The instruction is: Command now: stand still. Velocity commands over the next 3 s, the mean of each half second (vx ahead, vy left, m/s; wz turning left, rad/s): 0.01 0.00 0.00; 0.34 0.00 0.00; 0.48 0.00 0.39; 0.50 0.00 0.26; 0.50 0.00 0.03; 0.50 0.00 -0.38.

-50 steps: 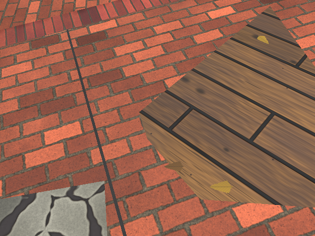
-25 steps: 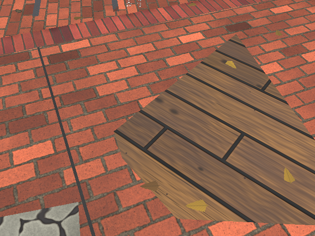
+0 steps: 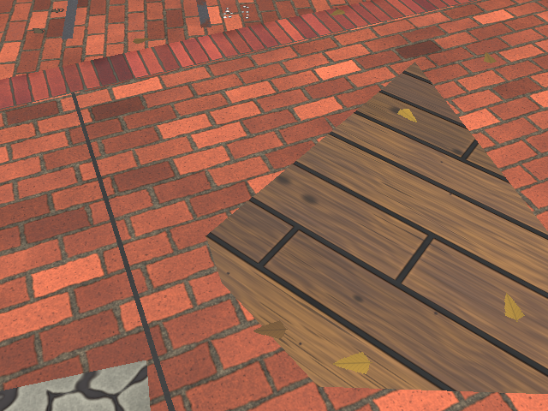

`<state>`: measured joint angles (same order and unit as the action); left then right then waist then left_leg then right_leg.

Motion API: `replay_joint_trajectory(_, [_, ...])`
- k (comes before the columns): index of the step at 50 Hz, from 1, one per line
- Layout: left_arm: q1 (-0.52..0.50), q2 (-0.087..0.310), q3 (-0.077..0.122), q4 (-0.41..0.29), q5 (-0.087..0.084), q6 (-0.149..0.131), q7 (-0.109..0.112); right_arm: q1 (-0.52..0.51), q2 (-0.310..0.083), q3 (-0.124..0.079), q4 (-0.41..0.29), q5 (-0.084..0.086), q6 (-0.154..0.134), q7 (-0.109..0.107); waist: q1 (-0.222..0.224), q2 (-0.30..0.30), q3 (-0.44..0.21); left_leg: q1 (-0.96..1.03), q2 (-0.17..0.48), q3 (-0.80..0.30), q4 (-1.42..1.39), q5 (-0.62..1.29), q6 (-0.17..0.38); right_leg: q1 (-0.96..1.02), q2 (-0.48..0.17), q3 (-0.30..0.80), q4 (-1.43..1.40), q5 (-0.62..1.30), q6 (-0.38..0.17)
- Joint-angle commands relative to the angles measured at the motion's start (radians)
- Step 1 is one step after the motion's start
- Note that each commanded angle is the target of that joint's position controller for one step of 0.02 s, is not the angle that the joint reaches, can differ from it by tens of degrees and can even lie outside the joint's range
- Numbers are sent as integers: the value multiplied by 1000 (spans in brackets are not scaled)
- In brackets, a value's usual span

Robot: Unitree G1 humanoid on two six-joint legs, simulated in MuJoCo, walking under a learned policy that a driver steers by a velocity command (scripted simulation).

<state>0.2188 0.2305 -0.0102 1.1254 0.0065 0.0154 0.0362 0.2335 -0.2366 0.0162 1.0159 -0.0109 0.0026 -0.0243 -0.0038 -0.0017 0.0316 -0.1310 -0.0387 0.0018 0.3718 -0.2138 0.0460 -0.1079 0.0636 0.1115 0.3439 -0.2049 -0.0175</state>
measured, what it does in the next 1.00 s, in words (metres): walks ahead: right foot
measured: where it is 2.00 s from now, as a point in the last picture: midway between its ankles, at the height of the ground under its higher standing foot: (270, 341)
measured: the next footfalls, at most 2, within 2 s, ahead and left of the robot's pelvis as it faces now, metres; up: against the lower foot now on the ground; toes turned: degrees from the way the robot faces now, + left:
right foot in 0.78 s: +0.11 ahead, -0.12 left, +0.00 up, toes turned -2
left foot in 1.26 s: +0.45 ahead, +0.01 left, +0.00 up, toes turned +10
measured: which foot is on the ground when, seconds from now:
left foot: down 0.00-0.78, up 0.80-1.00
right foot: down 0.00-0.52, up 0.54-0.76, down 0.78-1.00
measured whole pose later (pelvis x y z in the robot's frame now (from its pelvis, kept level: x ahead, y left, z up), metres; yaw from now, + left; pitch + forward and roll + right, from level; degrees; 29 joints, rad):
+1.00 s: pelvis +0.15 -0.06 +0.00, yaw +0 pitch +1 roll +0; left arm 0.46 0.16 0.01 1.11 0.02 -0.10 0.01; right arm 0.21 -0.22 -0.04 1.01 -0.03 -0.05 0.04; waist 0.01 0.04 0.00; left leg -0.56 0.06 0.03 1.04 -0.22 0.06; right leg -0.01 0.07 -0.05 0.25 -0.25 -0.09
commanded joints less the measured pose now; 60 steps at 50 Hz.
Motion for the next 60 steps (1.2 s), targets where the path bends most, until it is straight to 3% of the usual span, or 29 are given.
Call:
replay_joint_trajectory(1, [36,98,12,-1,0,-6,4,25,-102,-15,-11,0,-9,-4,1,11,9,1,130,-120,-64,116,16,-40,-110,78,-39,146,-25])
replay_joint_trajectory(22, [86,40,-2,50,0,-10,13,85,-44,-9,74,0,-10,-14,-1,5,27,-8,122,-120,-57,110,20,-66,-111,62,-23,128,-22])
replay_joint_trajectory(23, [96,32,-5,53,1,-9,14,93,-40,-9,78,-2,-9,-13,-3,8,6,-1,115,-123,-72,12,21,-61,-102,56,-26,62,-24])
replay_joint_trajectory(25, [96,39,1,41,8,-7,12,104,-80,-28,80,-3,0,-11,-11,49,28,-17,108,-158,-93,-273,48,-121,-49,14,48,-142,-41])
replay_joint_trajectory(26, [87,40,5,28,16,-6,8,127,-99,-39,82,-3,6,-9,-22,86,50,-23,135,-217,-120,-444,82,-192,-18,-14,119,-258,-51])
replay_joint_trajectory(28, [42,13,2,-11,35,-16,-7,207,-117,-56,101,-5,12,-8,-52,146,115,-27,264,-397,-223,-662,172,-327,-3,-96,288,-292,-55])
replay_joint_trajectory(30, [-6,14,5,-51,38,-36,-20,226,-107,-64,104,-14,0,-5,-56,118,162,-59,348,-486,-283,-609,225,-399,-65,-111,434,-262,-50])
replay_joint_trajectory(32, [-6,21,12,-71,32,-57,-33,204,-113,-72,90,-17,-19,0,-32,77,138,-27,340,-437,-278,-482,218,-431,-94,-109,473,-260,-47])
replay_joint_trajectory(35, [4,13,20,-90,18,-75,-45,163,-108,-78,72,-8,-38,4,-2,97,107,-92,259,-284,-228,-337,171,-282,-73,-157,324,-207,-46])
replay_joint_trajectory(37, [112,-8,25,-61,11,-77,-43,124,-109,-81,58,3,-39,6,53,89,91,-233,209,-202,-149,-336,148,-41,-32,-213,151,-69,-50])
replay_joint_trajectory(38, [190,-1,33,-32,10,-78,-37,120,-97,-79,51,0,-41,8,77,57,79,-319,177,-172,-70,-347,134,95,-6,-214,104,-74,-50])
replay_joint_trajectory(39, [280,37,46,-12,18,-84,-29,103,-59,-68,34,-8,-50,12,113,-34,57,-420,123,-106,96,-325,106,224,-90,-87,26,-161,-60])
replay_joint_trajectory(40, [405,141,70,-4,26,-90,-20,84,32,-42,-9,1,-62,25,147,-280,-5,-559,-2,53,451,-313,54,313,-361,355,-186,-506,-131])
replay_joint_trajectory(41, [433,164,79,22,19,-78,-21,63,-43,-61,-27,-28,-61,30,124,-228,51,-641,1,25,658,-354,63,225,-450,548,-246,-633,-201])
replay_joint_trajectory(42, [323,122,69,-16,18,-78,-25,35,-59,-65,-33,-37,-62,41,67,-100,131,-664,65,-21,740,-252,72,136,-425,485,-235,-595,-203])
replay_joint_trajectory(44, [208,81,58,-63,12,-99,-32,46,-25,-59,-19,-24,-74,56,9,-43,130,-601,114,-34,721,-83,53,68,-334,292,-249,-310,-170])
replay_joint_trajectory(46, [226,41,45,-57,10,-116,-27,47,-36,-66,-12,-29,-66,62,-3,-47,90,-568,119,-1,701,-16,26,95,-278,155,-241,-42,-151])
replay_joint_trajectory(49, [311,35,39,-25,9,-125,-22,-18,-22,-66,-38,-22,-49,62,0,-64,70,-613,104,42,685,25,4,152,-252,32,-203,295,-145])
replay_joint_trajectory(52, [334,27,32,-22,15,-126,-17,-154,0,-56,-94,-13,-43,62,22,-71,98,-620,75,65,575,76,1,126,-233,-65,-209,446,-129])
replay_joint_trajectory(56, [334,28,27,-21,16,-130,-6,-275,21,-38,-148,-8,-43,61,35,-86,121,-488,33,134,319,152,33,102,-233,-163,-217,583,-104])
replay_joint_trajectory(58, [327,48,29,-19,16,-135,1,-253,-1,-43,-152,-8,-45,56,12,-91,90,-395,-1,162,260,142,74,153,-253,-201,-141,834,-90])
replay_joint_trajectory(60, [302,81,40,-27,16,-134,12,-119,-41,-61,-118,-10,-54,47,-53,-105,4,-258,-55,181,250,88,117,205,-269,-233,64,1085,-74])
